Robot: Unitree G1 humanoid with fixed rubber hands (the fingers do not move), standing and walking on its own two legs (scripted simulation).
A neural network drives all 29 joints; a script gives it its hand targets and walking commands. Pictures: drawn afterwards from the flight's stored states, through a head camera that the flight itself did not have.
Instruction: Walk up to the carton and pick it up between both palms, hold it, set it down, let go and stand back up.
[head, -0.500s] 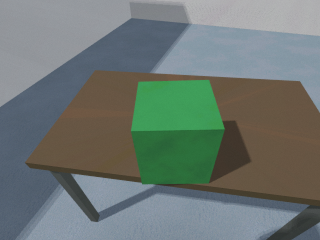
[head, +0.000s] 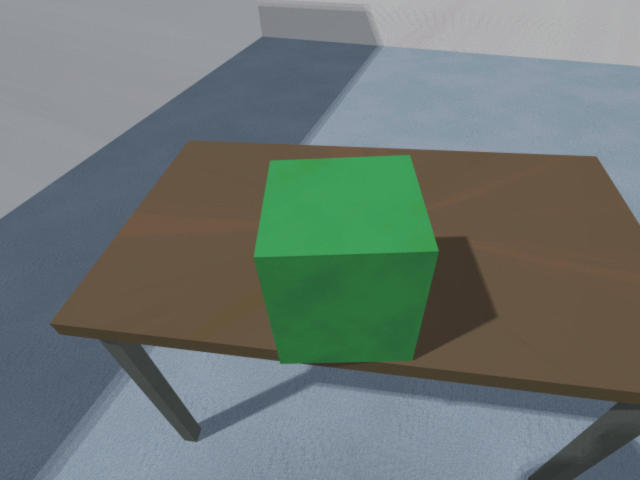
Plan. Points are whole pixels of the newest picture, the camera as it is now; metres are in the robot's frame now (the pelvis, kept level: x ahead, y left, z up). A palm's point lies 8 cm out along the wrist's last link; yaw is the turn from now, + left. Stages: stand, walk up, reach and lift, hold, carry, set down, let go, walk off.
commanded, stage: stand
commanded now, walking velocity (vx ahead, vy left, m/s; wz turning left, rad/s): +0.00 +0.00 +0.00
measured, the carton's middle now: (342, 263) +0.43 +0.00 +0.03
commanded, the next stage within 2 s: none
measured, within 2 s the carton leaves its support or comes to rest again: neither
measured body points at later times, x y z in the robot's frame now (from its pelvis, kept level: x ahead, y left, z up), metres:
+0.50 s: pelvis +0.00 +0.00 +0.00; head +0.00 -0.01 +0.45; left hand -0.04 +0.19 -0.16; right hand -0.04 -0.21 -0.17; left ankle +0.03 +0.12 -0.74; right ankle +0.03 -0.13 -0.74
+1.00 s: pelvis +0.02 +0.00 +0.00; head +0.03 -0.01 +0.45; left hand -0.01 +0.20 -0.16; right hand -0.02 -0.20 -0.16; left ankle +0.03 +0.12 -0.74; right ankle +0.03 -0.13 -0.74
